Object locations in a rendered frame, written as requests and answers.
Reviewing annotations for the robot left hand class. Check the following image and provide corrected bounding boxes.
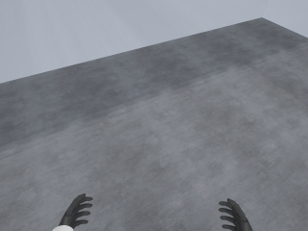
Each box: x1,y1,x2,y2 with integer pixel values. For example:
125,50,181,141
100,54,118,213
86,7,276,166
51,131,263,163
59,193,93,229

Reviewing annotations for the robot right hand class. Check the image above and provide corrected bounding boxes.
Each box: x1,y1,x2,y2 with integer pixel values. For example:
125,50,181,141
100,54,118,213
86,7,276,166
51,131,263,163
218,198,253,231

